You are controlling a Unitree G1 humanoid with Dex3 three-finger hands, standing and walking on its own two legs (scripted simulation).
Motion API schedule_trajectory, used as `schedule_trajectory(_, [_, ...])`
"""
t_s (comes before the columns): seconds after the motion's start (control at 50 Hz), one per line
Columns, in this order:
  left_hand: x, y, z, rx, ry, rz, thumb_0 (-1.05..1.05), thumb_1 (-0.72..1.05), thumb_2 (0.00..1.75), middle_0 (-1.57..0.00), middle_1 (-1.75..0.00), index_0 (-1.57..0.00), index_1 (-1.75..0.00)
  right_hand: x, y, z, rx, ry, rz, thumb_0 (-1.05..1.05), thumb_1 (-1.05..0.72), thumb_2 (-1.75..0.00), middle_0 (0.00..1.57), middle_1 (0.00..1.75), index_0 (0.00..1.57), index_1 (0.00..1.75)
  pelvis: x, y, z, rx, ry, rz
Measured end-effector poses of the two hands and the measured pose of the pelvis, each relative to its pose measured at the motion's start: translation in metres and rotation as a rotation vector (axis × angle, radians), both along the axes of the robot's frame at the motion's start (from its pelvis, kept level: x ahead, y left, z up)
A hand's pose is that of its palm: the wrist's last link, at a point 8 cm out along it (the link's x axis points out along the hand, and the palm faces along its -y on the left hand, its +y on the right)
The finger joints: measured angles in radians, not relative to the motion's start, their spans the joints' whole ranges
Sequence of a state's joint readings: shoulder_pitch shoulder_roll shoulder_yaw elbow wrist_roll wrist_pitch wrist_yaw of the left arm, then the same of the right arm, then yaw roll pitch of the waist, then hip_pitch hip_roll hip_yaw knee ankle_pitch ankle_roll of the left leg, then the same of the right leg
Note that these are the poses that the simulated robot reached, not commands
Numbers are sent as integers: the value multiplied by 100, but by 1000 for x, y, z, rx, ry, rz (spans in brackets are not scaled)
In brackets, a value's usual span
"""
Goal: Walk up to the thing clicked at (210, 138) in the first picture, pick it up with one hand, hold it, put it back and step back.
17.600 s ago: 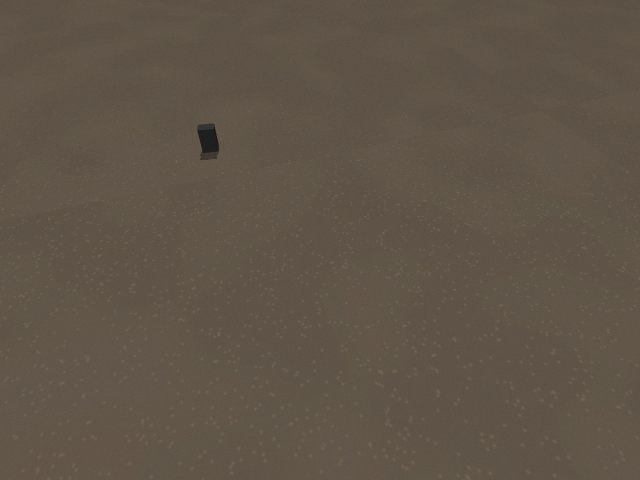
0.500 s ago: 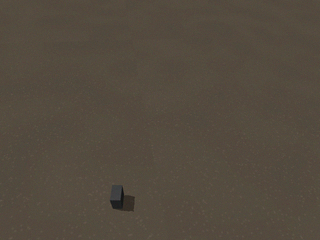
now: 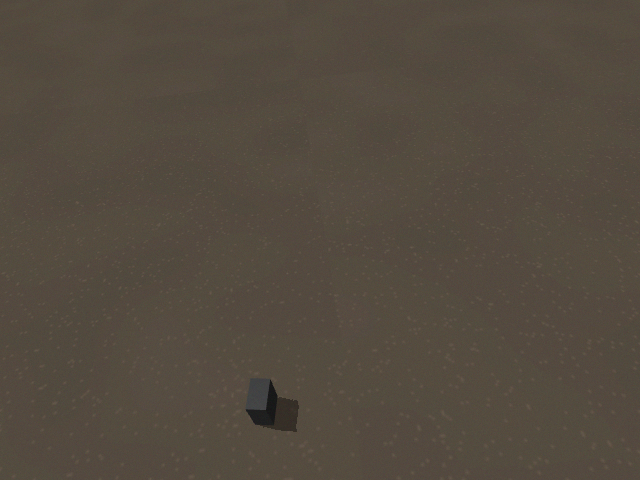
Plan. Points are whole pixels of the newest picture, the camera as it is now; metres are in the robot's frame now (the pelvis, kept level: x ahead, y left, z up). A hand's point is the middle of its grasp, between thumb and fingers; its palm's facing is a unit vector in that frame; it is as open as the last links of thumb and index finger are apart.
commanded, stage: walk up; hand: left
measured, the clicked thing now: (262, 402) +0.47 +0.23 -0.68
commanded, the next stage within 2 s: stand in 1.16 s
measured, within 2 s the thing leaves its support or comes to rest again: neither
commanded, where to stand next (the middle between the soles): +0.09 +0.01 m, yaw +3 degrees
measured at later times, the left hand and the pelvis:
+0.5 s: hand out of the picture +0.11 +0.28 -0.13, palm faces +0.04 -0.93 -0.36, open 7.4 cm; pelvis +0.01 +0.01 +0.02, yaw +1 degrees
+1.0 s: hand out of the picture +0.10 +0.27 -0.13, palm faces +0.07 -0.94 -0.33, open 7.4 cm; pelvis +0.02 +0.01 +0.03, yaw +4 degrees
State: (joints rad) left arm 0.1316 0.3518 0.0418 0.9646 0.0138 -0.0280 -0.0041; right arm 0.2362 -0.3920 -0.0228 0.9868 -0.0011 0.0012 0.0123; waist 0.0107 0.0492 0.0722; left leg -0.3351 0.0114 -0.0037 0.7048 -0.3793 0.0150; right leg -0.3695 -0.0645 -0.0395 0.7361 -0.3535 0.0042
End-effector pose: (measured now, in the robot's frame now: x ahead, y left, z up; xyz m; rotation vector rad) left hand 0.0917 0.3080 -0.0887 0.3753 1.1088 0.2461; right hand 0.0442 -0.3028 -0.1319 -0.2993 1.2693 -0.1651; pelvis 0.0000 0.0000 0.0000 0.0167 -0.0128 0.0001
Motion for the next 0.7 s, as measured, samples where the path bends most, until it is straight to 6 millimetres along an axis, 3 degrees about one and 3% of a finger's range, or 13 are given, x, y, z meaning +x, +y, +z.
schedule_trajectory(0.24, [20,10,-17,-63,27,15,0,91,90,-20,-30,-20,-30,45,5,32,-77,-56,9,1,-90,-89,21,30,20,30,10,13,9,-10,5,9])
schedule_trajectory(0.44, [11,9,-7,-64,34,35,0,91,90,-20,-30,-20,-30,81,17,38,-39,-129,43,1,-90,-89,21,30,20,30,8,13,16,-16,-13,20])
schedule_trajectory(0.56, [-4,11,1,-49,57,59,0,91,90,-20,-30,-20,-30,86,24,36,-2,-125,60,0,-90,-89,21,30,20,30,6,10,21,-17,-16,29])
schedule_trajectory(0.7, [-15,11,5,-51,87,86,0,91,90,-20,-30,-20,-30,73,24,32,9,-65,60,0,-90,-89,21,30,20,30,7,9,25,-17,-12,42])
